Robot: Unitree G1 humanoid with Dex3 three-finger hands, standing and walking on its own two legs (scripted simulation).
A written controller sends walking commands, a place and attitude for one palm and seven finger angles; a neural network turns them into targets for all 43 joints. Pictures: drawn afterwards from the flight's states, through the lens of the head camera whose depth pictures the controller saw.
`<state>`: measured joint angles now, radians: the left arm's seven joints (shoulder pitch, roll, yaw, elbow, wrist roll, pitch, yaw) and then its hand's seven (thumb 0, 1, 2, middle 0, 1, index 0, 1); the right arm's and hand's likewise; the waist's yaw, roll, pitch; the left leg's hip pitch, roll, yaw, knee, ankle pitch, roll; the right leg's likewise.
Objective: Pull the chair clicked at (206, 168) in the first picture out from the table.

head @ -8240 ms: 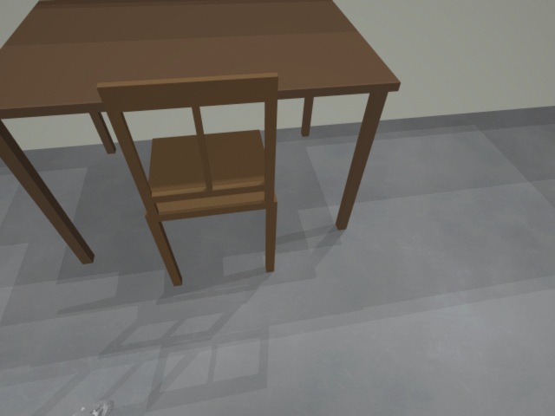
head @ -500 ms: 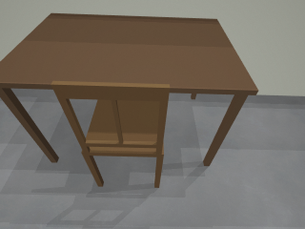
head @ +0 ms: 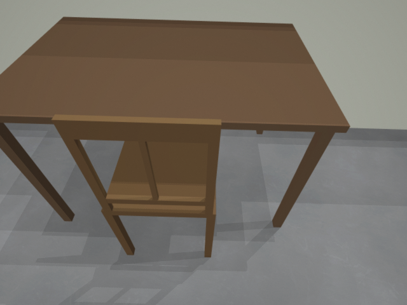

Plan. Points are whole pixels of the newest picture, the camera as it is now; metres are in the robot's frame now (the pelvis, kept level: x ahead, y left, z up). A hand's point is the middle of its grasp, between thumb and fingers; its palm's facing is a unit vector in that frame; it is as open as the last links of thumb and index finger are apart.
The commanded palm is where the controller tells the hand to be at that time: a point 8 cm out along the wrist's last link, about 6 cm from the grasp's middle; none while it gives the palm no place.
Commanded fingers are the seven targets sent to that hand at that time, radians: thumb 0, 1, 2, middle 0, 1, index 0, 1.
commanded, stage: shuffle to correct the standing spot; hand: left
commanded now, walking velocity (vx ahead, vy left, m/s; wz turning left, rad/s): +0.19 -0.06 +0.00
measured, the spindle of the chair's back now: (149, 172) +0.48 +0.19 -0.10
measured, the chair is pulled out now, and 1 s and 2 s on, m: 0.00 0.00 0.00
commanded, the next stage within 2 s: come to a stop and stand still in 0.06 s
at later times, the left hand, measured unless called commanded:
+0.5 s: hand out of the picture +0.14 +0.17 -0.17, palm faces +0.06 -0.96 -0.28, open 7.3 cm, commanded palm none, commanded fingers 0.00 0.90 0.90 -0.20 -0.30 -0.20 -0.30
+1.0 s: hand out of the picture +0.09 +0.22 -0.17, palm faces +0.05 -0.96 -0.27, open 7.4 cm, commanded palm none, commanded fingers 0.00 0.90 0.90 -0.20 -0.30 -0.20 -0.30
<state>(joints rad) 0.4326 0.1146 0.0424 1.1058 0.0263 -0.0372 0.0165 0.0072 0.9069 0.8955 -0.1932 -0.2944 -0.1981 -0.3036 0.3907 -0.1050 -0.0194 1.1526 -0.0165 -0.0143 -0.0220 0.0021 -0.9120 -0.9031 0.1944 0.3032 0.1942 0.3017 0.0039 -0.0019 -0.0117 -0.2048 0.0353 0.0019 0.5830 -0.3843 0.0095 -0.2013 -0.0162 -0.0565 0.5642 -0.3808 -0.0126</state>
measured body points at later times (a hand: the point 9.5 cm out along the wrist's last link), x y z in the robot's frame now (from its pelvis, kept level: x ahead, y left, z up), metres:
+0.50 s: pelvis +0.11 -0.03 -0.01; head +0.16 -0.05 +0.44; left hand +0.14 +0.22 -0.15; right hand +0.08 -0.24 -0.18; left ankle +0.00 +0.10 -0.70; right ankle +0.17 -0.14 -0.73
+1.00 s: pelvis +0.06 +0.02 -0.01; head +0.04 +0.00 +0.44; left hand +0.09 +0.27 -0.14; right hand +0.15 -0.21 -0.15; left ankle +0.07 +0.09 -0.73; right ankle +0.08 -0.10 -0.73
